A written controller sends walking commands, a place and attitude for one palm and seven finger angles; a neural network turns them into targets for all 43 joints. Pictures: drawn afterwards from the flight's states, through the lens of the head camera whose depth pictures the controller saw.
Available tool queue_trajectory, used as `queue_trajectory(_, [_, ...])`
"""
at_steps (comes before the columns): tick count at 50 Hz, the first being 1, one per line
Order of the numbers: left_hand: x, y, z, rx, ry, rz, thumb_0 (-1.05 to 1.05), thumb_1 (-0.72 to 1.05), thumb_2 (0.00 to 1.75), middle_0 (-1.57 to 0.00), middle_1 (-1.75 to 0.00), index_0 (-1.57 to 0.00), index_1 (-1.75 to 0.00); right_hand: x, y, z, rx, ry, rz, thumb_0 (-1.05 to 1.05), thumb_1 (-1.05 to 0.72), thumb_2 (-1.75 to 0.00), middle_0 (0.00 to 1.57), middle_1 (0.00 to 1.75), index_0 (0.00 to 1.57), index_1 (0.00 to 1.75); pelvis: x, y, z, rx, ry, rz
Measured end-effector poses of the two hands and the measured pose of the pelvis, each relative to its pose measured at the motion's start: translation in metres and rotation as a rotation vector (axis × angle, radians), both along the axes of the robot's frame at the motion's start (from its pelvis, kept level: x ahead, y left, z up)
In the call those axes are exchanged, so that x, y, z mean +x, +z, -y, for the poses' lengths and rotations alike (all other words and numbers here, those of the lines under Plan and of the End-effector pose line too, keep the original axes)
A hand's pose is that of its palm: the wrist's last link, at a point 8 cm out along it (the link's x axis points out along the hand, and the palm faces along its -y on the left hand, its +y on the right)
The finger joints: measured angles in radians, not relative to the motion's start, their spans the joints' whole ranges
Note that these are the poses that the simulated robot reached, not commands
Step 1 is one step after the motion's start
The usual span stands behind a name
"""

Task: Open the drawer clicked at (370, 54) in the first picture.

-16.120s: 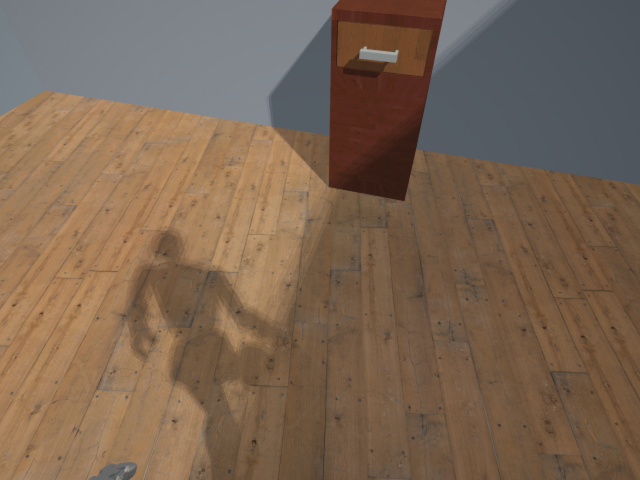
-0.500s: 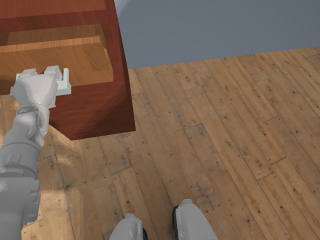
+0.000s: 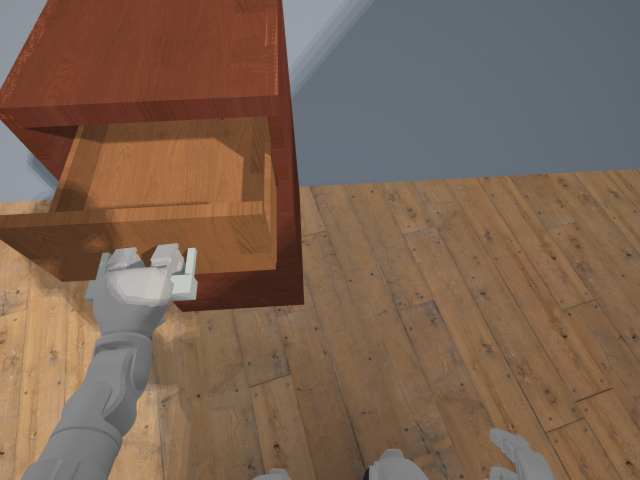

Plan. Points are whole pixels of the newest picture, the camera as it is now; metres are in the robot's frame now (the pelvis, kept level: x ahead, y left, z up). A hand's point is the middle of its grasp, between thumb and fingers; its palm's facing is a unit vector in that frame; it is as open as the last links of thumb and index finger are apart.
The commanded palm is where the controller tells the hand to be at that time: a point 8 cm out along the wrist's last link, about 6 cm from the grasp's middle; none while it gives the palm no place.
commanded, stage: pull the drawer open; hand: left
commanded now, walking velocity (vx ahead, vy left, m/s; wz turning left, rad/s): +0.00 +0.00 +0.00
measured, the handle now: (146, 274) +0.37 +0.26 -0.03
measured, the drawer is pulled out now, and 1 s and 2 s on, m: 0.17 0.30 0.30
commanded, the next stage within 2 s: open the thumb to release the handle in 1.06 s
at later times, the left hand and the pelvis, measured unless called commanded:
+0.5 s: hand (139, 400) +0.21 +0.24 -0.05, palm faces -0.06 -0.06 -1.00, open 5.8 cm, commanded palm +0.17 +0.25 +0.01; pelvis +0.00 -0.01 +0.00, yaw +0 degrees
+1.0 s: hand (134, 430) +0.18 +0.23 -0.05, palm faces -0.03 -0.04 -1.00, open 5.9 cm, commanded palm +0.14 +0.24 +0.01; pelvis -0.01 -0.03 -0.01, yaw +0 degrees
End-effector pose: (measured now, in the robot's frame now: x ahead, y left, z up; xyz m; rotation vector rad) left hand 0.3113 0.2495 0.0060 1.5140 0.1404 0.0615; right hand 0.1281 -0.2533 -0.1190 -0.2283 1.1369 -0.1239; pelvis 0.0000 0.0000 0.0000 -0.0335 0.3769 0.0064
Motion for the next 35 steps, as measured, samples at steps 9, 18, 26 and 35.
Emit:
queue_trajectory(9, [-0.041,0.000,0.004,-0.008,0.019,-0.007,0.00,0.65,0.79,-0.38,-1.35,-0.41,-1.34,0.024,0.010,-0.006,0.008,0.028,0.081,0.01,-0.91,-0.90,0.20,0.30,0.21,0.30,0.004,0.002,0.002,0.002,0.000,0.036])
queue_trajectory(18, [-0.083,0.000,0.009,-0.007,0.038,-0.010,0.00,0.65,0.79,-0.36,-1.35,-0.41,-1.34,0.032,0.011,-0.009,0.024,0.049,0.127,0.01,-0.91,-0.90,0.20,0.30,0.21,0.30,0.003,0.000,0.007,0.008,-0.005,0.060])
queue_trajectory(26, [-0.119,0.000,0.013,-0.001,0.055,-0.014,-0.01,0.65,0.80,-0.35,-1.35,-0.42,-1.34,0.039,0.010,-0.008,0.029,0.073,0.168,0.01,-0.91,-0.90,0.20,0.30,0.21,0.30,-0.003,-0.004,0.012,0.016,-0.008,0.072])
queue_trajectory(35, [-0.139,0.003,0.017,-0.007,0.089,-0.007,0.00,0.65,0.74,-0.31,-1.35,-0.42,-1.35,0.047,0.014,-0.004,0.040,0.086,0.241,0.01,-0.91,-0.90,0.20,0.30,0.21,0.30,-0.007,-0.009,0.019,0.024,-0.016,0.082])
